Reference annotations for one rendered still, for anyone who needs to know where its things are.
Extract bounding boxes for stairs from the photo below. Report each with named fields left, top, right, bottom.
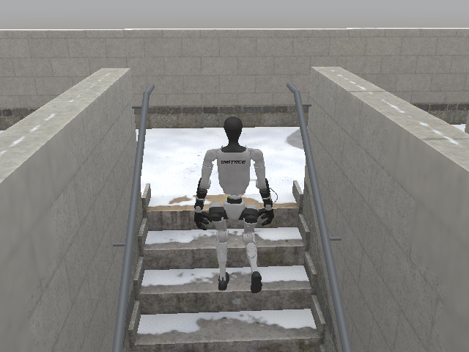
left=135, top=208, right=320, bottom=352

